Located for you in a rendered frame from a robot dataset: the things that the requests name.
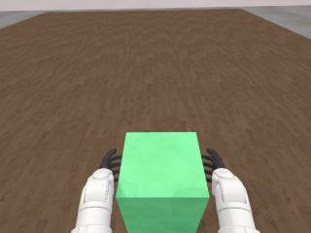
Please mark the carton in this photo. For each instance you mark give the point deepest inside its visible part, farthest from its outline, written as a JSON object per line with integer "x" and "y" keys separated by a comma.
{"x": 162, "y": 186}

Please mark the robot right hand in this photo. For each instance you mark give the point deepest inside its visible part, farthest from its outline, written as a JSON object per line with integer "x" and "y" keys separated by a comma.
{"x": 217, "y": 163}

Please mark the robot right forearm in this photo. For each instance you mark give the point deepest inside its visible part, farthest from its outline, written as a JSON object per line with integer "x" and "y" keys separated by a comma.
{"x": 232, "y": 203}

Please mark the robot left forearm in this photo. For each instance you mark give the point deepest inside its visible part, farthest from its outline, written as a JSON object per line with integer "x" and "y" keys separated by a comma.
{"x": 96, "y": 203}

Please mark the robot left hand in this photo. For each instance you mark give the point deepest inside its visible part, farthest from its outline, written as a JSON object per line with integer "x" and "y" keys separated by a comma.
{"x": 106, "y": 162}

